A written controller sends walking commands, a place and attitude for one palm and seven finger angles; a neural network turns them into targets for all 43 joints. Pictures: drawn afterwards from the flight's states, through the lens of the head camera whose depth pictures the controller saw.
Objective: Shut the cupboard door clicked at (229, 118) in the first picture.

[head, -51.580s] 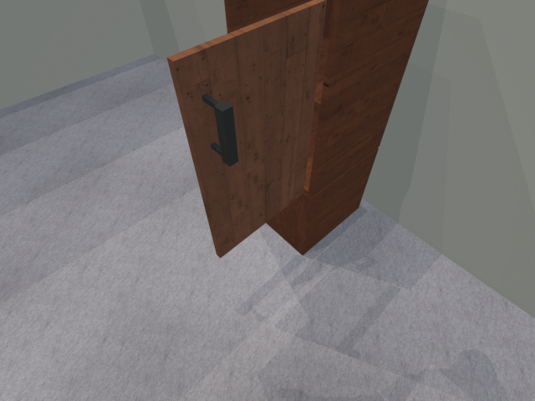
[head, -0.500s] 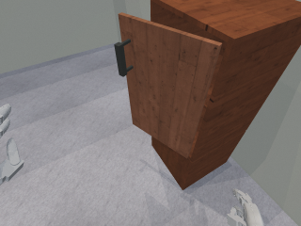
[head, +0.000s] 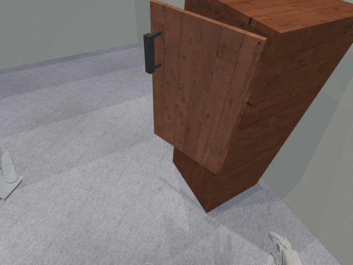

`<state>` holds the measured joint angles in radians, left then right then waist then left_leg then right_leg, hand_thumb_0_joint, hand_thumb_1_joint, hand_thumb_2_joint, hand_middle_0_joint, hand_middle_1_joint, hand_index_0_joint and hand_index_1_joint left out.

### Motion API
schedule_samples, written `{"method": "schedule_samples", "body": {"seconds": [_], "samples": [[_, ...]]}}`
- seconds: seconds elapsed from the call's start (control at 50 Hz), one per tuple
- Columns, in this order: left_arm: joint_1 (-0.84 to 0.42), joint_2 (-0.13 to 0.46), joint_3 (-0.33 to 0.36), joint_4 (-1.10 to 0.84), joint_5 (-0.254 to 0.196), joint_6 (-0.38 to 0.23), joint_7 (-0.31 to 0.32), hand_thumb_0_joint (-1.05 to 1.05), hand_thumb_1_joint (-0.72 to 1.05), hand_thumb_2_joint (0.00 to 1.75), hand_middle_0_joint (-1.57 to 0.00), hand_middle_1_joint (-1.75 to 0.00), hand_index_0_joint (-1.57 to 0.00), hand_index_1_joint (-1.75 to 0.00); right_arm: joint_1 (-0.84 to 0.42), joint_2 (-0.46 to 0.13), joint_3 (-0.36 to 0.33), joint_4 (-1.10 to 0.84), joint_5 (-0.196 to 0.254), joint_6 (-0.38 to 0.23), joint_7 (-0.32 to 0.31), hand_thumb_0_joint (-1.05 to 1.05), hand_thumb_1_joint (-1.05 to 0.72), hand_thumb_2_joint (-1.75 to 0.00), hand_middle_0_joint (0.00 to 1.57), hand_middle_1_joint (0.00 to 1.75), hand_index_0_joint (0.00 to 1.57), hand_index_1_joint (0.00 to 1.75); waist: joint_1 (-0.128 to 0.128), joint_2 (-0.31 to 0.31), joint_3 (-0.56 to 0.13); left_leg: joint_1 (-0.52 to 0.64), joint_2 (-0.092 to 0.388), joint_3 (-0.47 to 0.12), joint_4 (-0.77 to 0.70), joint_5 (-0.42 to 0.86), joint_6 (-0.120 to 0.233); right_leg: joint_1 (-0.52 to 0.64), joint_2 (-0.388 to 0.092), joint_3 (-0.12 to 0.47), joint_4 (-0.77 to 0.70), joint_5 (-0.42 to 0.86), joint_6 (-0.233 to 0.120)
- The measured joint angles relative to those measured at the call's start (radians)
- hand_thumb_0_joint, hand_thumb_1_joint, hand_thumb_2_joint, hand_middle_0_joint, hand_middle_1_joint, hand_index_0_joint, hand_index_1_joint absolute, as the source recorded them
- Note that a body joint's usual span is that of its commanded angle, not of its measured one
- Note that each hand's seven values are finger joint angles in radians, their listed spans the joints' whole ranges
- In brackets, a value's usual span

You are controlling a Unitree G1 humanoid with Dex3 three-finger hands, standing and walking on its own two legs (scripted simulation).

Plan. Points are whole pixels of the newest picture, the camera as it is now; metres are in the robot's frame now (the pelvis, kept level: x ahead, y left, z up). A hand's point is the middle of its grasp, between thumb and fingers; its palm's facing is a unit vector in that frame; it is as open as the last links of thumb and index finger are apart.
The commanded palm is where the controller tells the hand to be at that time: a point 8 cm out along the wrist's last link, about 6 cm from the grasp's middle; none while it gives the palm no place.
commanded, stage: step back with the hand held close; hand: left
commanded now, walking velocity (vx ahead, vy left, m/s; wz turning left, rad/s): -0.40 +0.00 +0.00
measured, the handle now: (154, 52) +0.71 +0.12 +0.13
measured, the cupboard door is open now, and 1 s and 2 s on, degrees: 22 22 22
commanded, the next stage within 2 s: stop stepping back and stand still in 0.88 s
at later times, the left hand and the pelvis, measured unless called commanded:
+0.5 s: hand (0, 210) +0.15 +0.26 +0.19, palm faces +0.44 -0.79 -0.43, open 7.4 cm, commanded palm +0.09 +0.30 +0.20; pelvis -0.04 +0.00 +0.00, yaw +2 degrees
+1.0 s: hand out of the picture +0.07 +0.23 +0.19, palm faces +0.25 -0.85 -0.45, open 7.4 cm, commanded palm +0.00 +0.29 +0.20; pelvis -0.15 -0.01 +0.01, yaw -2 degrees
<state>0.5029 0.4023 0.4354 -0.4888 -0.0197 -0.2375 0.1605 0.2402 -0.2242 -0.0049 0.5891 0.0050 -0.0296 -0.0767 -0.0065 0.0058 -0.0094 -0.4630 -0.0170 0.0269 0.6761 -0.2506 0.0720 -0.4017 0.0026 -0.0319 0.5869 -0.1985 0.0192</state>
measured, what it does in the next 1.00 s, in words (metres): walks backwards: right foot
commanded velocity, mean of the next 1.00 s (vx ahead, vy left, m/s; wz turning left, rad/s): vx -0.37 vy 0.00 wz -0.01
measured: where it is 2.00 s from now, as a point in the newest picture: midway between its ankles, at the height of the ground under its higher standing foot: outside the picture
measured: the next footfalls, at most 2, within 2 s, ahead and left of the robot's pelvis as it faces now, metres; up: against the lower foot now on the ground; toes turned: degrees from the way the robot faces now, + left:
right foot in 0.86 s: -0.19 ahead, -0.14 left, +0.00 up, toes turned -2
left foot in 1.10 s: +0.03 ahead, +0.08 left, +0.00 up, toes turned -3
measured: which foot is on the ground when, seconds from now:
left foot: down 0.00-1.00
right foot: down 0.00-0.56, up 0.58-0.84, down 0.86-1.00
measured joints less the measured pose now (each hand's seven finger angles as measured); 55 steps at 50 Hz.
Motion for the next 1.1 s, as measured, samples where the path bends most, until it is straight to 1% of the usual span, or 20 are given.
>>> {"method": "schedule_samples", "body": {"seconds": [0.06, 0.14, 0.24, 0.32, 0.38, 0.44, 0.5, 0.56, 0.62, 0.68, 0.72, 0.76, 0.84, 0.86, 0.88, 0.92, 0.96, 1.0, 1.06, 1.1], "samples": [[0.009, 0.013, 0.007, -0.012, 0.002, -0.011, 0.001, 0.01, 0.89, 0.9, -0.21, -0.3, -0.21, -0.3, -0.004, 0.002, 0.0, 0.002, -0.001, -0.006, 0.0, 0.01, -0.9, -0.9, 0.2, 0.3, 0.2, 0.3, -0.008, -0.005, 0.008, -0.008, 0.004, 0.004, -0.009, 0.036, 0.006, -0.01, 0.004, 0.004, 0.002, 0.002, 0.001], [0.009, 0.037, 0.028, -0.018, 0.008, -0.021, -0.01, 0.01, 0.89, 0.9, -0.21, -0.3, -0.22, -0.3, -0.001, 0.011, -0.005, 0.003, -0.005, -0.021, -0.005, 0.01, -0.9, -0.9, 0.2, 0.3, 0.2, 0.3, -0.023, -0.003, 0.013, -0.022, 0.0, -0.015, 0.002, 0.038, 0.009, -0.001, 0.037, 0.046, 0.07, -0.042, 0.002], [0.018, 0.048, 0.062, -0.041, -0.013, -0.037, -0.017, 0.01, 0.89, 0.9, -0.21, -0.3, -0.22, -0.3, -0.03, 0.028, -0.003, 0.018, -0.009, -0.034, 0.002, 0.01, -0.9, -0.9, 0.2, 0.3, 0.2, 0.3, -0.003, -0.015, 0.016, -0.044, 0.011, -0.012, -0.007, 0.057, -0.004, 0.023, 0.055, 0.08, 0.039, -0.08, 0.006], [0.014, 0.033, 0.034, -0.05, -0.018, -0.03, -0.024, 0.01, 0.89, 0.9, -0.21, -0.3, -0.21, -0.3, -0.061, 0.031, -0.002, 0.018, -0.007, -0.034, 0.005, 0.01, -0.9, -0.9, 0.2, 0.3, 0.2, 0.3, 0.006, -0.014, 0.025, -0.047, 0.018, -0.011, -0.024, 0.081, -0.011, 0.011, 0.061, 0.082, 0.038, -0.06, 0.001], [0.024, 0.027, 0.014, -0.055, -0.012, -0.026, -0.028, 0.01, 0.89, 0.9, -0.21, -0.3, -0.22, -0.3, -0.066, 0.032, -0.005, 0.011, -0.008, -0.027, 0.004, 0.01, -0.9, -0.9, 0.2, 0.3, 0.2, 0.3, 0.0, -0.015, 0.012, -0.061, 0.016, -0.01, -0.008, 0.022, -0.017, 0.003, 0.056, 0.078, 0.036, -0.052, -0.004], [0.03, 0.027, -0.007, -0.06, -0.009, -0.023, -0.017, 0.01, 0.89, 0.9, -0.21, -0.3, -0.22, -0.3, -0.056, 0.026, -0.012, 0.011, -0.011, -0.017, 0.007, 0.01, -0.9, -0.9, 0.2, 0.3, 0.2, 0.3, -0.007, -0.022, -0.007, -0.079, 0.001, -0.016, 0.014, -0.076, -0.046, 0.0, 0.039, 0.071, 0.017, -0.038, -0.005], [0.044, 0.037, -0.011, -0.069, -0.01, -0.021, 0.0, 0.01, 0.89, 0.9, -0.22, -0.3, -0.22, -0.3, -0.04, 0.016, -0.018, 0.023, -0.009, 0.002, 0.008, 0.01, -0.9, -0.9, 0.2, 0.3, 0.2, 0.3, -0.013, -0.029, -0.026, -0.044, 0.0, -0.04, 0.021, -0.086, -0.057, 0.002, 0.027, 0.067, 0.0, -0.024, 0.006], [0.035, 0.053, 0.002, -0.067, -0.01, -0.021, 0.007, 0.01, 0.89, 0.9, -0.22, -0.3, -0.22, -0.3, -0.029, 0.007, -0.022, 0.029, -0.003, 0.007, -0.006, 0.01, -0.9, -0.9, 0.2, 0.3, 0.2, 0.3, -0.024, -0.025, -0.02, -0.034, 0.007, -0.037, -0.04, 0.096, -0.03, 0.003, 0.021, 0.052, -0.007, -0.025, 0.014], [0.025, 0.056, 0.03, -0.034, -0.006, -0.025, -0.004, 0.01, 0.89, 0.9, -0.22, -0.3, -0.22, -0.3, -0.025, 0.017, -0.025, 0.038, -0.006, -0.014, -0.016, 0.01, -0.9, -0.9, 0.2, 0.3, 0.2, 0.3, -0.025, 0.0, -0.01, -0.032, 0.023, -0.051, -0.06, 0.103, -0.004, -0.001, 0.067, 0.068, 0.129, -0.115, 0.006], [0.028, 0.051, 0.043, -0.028, -0.017, -0.015, -0.012, 0.01, 0.89, 0.9, -0.21, -0.3, -0.22, -0.3, -0.009, 0.038, -0.02, 0.049, -0.014, -0.041, -0.008, 0.01, -0.9, -0.9, 0.2, 0.3, 0.2, 0.3, -0.013, 0.015, -0.034, -0.03, 0.046, -0.063, -0.13, 0.148, -0.007, 0.06, 0.097, 0.056, 0.191, -0.197, -0.002], [0.045, 0.04, 0.04, -0.045, -0.032, -0.012, -0.011, 0.01, 0.89, 0.9, -0.21, -0.3, -0.21, -0.3, -0.008, 0.054, -0.009, 0.059, -0.017, -0.058, 0.003, 0.01, -0.9, -0.9, 0.2, 0.3, 0.2, 0.3, 0.003, 0.008, -0.058, -0.03, 0.058, -0.052, -0.187, 0.184, -0.012, 0.124, 0.092, 0.045, 0.136, -0.25, -0.008], [0.053, 0.027, 0.023, -0.062, -0.043, -0.009, -0.011, 0.01, 0.89, 0.9, -0.21, -0.3, -0.21, -0.3, -0.019, 0.066, 0.003, 0.068, -0.022, -0.074, 0.013, 0.01, -0.9, -0.9, 0.2, 0.3, 0.2, 0.3, 0.015, 0.0, -0.073, -0.032, 0.066, -0.035, -0.244, 0.225, -0.016, 0.197, 0.081, 0.036, 0.023, -0.256, -0.013], [0.021, 0.043, 0.0, -0.082, -0.051, -0.009, -0.023, 0.01, 0.89, 0.9, -0.21, -0.3, -0.21, -0.3, -0.085, 0.086, 0.024, 0.063, -0.033, -0.079, 0.023, 0.01, -0.9, -0.9, 0.2, 0.3, 0.2, 0.3, 0.035, -0.033, -0.055, -0.058, 0.072, 0.019, -0.301, 0.295, -0.025, 0.299, 0.044, 0.043, -0.203, -0.134, -0.032], [0.009, 0.059, 0.003, -0.084, -0.052, -0.009, -0.028, 0.01, 0.89, 0.9, -0.21, -0.3, -0.21, -0.3, -0.108, 0.091, 0.028, 0.057, -0.034, -0.077, 0.024, 0.01, -0.9, -0.9, 0.2, 0.3, 0.2, 0.3, 0.036, -0.047, -0.043, -0.071, 0.07, 0.038, -0.299, 0.306, -0.027, 0.303, 0.029, 0.049, -0.228, -0.132, -0.027], [-0.011, 0.064, -0.002, -0.078, -0.052, -0.011, -0.035, 0.01, 0.89, 0.9, -0.21, -0.3, -0.21, -0.3, -0.131, 0.089, 0.029, 0.055, -0.034, -0.074, 0.024, 0.01, -0.9, -0.9, 0.2, 0.3, 0.2, 0.3, 0.032, -0.037, -0.025, -0.083, 0.08, 0.04, -0.296, 0.319, -0.029, 0.294, 0.035, 0.048, -0.227, -0.162, -0.014], [-0.034, 0.069, -0.021, -0.071, -0.057, -0.002, -0.047, 0.01, 0.89, 0.9, -0.21, -0.3, -0.21, -0.3, -0.153, 0.081, 0.023, 0.049, -0.026, -0.063, 0.023, 0.01, -0.9, -0.9, 0.2, 0.3, 0.2, 0.3, 0.01, 0.006, 0.008, -0.08, 0.103, 0.018, -0.307, 0.349, -0.036, 0.28, 0.065, 0.034, -0.199, -0.151, -0.002], [-0.005, 0.091, -0.023, -0.09, -0.069, 0.001, -0.056, 0.01, 0.89, 0.9, -0.21, -0.3, -0.21, -0.3, -0.136, 0.081, 0.019, 0.043, -0.009, -0.052, 0.021, 0.01, -0.9, -0.9, 0.2, 0.3, 0.2, 0.3, -0.015, 0.009, 0.012, -0.077, 0.103, 0.003, -0.283, 0.311, -0.051, 0.276, 0.071, 0.027, -0.161, -0.146, -0.003], [0.059, 0.115, -0.012, -0.11, -0.073, -0.008, -0.059, 0.01, 0.89, 0.9, -0.21, -0.3, -0.22, -0.3, -0.093, 0.073, 0.021, 0.037, -0.006, -0.042, 0.012, 0.01, -0.9, -0.9, 0.21, 0.3, 0.2, 0.3, -0.033, -0.006, -0.011, -0.086, 0.085, -0.011, -0.22, 0.196, -0.075, 0.274, 0.06, 0.028, -0.122, -0.165, -0.007], [0.14, 0.123, -0.002, -0.107, -0.065, -0.004, -0.047, 0.01, 0.89, 0.9, -0.22, -0.3, -0.22, -0.3, -0.011, 0.034, 0.008, 0.041, -0.013, -0.023, -0.005, 0.01, -0.9, -0.9, 0.2, 0.3, 0.2, 0.3, -0.032, -0.011, -0.064, -0.081, 0.049, -0.036, -0.083, 0.048, -0.102, 0.284, 0.041, 0.044, -0.077, -0.195, -0.007], [0.139, 0.109, -0.006, -0.067, -0.054, 0.01, -0.029, 0.01, 0.89, 0.9, -0.22, -0.3, -0.22, -0.3, 0.048, -0.003, -0.007, 0.055, -0.01, -0.013, -0.02, 0.01, -0.9, -0.9, 0.2, 0.3, 0.2, 0.3, -0.027, -0.001, -0.104, -0.049, 0.027, -0.056, -0.019, 0.008, -0.095, 0.29, 0.031, 0.046, -0.051, -0.218, 0.0]]}}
